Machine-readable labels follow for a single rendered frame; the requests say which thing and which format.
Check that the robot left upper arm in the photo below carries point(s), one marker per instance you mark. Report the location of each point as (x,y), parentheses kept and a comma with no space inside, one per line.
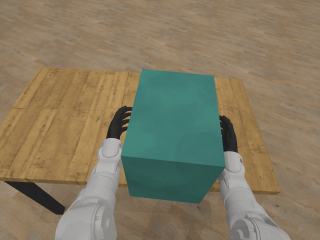
(95,222)

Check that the table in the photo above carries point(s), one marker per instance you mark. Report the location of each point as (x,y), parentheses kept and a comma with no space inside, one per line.
(53,132)

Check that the right robot forearm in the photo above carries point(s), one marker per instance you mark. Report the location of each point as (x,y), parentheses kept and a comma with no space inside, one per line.
(236,194)

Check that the robot right upper arm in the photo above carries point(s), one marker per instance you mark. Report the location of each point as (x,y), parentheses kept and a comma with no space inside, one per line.
(247,228)

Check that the carton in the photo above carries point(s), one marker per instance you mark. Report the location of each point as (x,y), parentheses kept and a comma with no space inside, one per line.
(173,147)

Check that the right robot hand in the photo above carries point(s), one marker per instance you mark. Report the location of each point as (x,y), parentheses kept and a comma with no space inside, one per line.
(229,139)

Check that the left robot hand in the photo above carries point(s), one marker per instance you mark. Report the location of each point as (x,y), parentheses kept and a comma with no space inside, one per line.
(115,128)

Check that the left robot forearm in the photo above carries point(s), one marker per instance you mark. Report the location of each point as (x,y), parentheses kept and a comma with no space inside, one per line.
(103,182)

